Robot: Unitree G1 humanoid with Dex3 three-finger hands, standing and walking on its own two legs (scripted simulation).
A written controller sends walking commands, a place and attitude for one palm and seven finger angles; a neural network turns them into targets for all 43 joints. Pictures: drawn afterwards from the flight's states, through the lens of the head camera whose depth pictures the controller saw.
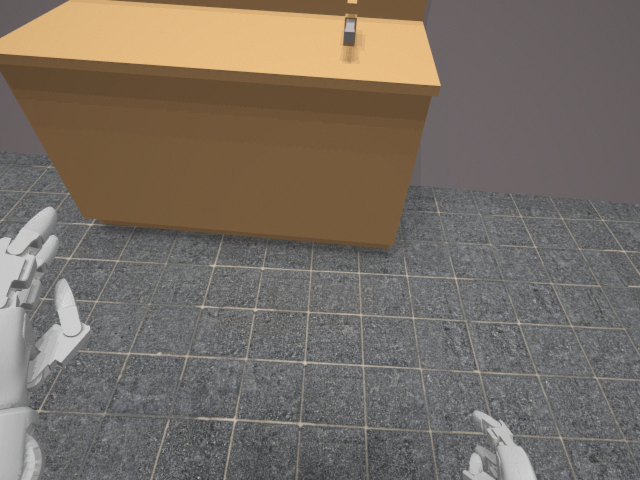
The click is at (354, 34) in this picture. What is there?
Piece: tap's lever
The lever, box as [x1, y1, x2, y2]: [344, 29, 354, 42]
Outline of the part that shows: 345,29 344,41 353,42 354,29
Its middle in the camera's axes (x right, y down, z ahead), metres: +0.08 -0.57 +1.09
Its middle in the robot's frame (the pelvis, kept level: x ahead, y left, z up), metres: +1.21 -0.01 +0.08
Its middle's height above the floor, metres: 0.86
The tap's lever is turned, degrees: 0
